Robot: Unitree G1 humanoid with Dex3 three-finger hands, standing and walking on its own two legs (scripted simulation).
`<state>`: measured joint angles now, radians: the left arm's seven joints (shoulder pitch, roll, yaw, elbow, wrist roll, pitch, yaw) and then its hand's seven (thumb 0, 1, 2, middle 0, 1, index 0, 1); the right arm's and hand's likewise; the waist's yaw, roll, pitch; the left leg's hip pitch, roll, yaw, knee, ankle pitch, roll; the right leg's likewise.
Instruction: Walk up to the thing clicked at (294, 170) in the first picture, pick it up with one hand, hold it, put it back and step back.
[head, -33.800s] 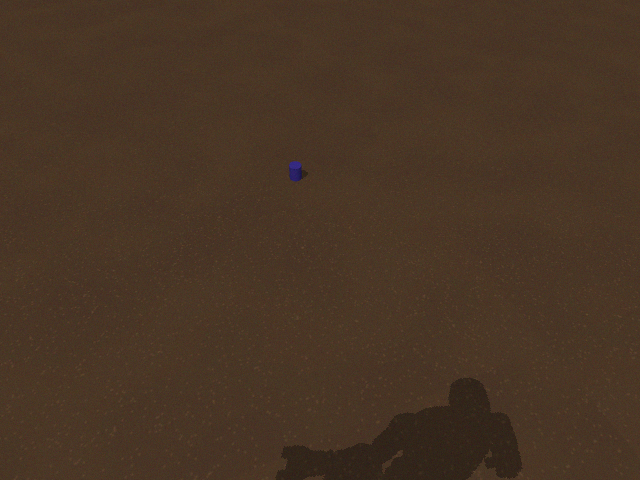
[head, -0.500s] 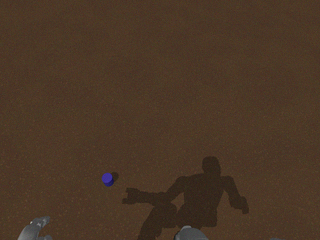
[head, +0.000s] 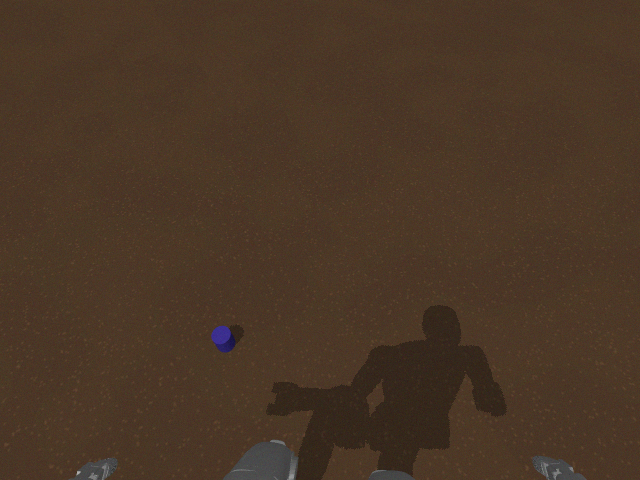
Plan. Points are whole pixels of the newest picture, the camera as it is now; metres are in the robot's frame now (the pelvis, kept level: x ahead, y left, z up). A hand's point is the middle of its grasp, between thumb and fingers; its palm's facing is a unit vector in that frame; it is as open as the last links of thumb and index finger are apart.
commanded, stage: step back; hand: left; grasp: from above
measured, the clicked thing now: (223, 339) +0.55 +0.32 -0.72
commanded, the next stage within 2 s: none
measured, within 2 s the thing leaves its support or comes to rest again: neither
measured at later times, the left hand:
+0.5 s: hand out of the picture -0.06 +0.27 -0.15, palm faces +0.00 -0.93 -0.37, open 7.4 cm
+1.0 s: hand out of the picture -0.19 +0.22 -0.13, palm faces +0.07 -0.90 -0.43, open 7.4 cm
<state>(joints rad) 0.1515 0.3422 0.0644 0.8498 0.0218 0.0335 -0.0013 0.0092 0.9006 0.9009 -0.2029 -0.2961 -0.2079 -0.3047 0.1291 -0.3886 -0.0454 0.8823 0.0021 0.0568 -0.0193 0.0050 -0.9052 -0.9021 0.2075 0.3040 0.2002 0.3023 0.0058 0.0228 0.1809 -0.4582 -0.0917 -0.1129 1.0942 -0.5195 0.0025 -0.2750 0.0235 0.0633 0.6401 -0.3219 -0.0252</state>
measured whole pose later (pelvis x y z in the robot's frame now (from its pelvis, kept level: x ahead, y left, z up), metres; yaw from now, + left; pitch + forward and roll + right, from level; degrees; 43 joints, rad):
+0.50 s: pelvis -0.14 +0.00 +0.00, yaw +0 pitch -2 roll -1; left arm 0.20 0.41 0.09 0.83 0.02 0.07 0.01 0.01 0.90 0.90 -0.20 -0.30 -0.21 -0.30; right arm 0.13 -0.36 -0.04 0.82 -0.03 0.01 -0.01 0.01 -0.90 -0.90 0.21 0.30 0.20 0.30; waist 0.02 -0.04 0.18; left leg -0.34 0.02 0.01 0.57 -0.20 0.03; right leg -0.39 0.10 0.17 1.15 -0.50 0.03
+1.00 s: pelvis -0.31 -0.06 -0.01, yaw +5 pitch -2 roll +2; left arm 0.12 0.36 0.07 0.75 0.03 0.03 0.02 0.01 0.90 0.90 -0.20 -0.30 -0.21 -0.31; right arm 0.24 -0.40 -0.05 0.88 -0.02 0.05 -0.02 0.01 -0.91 -0.90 0.21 0.30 0.20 0.30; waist 0.01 0.01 0.18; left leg -0.29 -0.05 -0.05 0.79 -0.49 -0.01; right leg -0.38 -0.05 -0.07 0.68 -0.26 -0.04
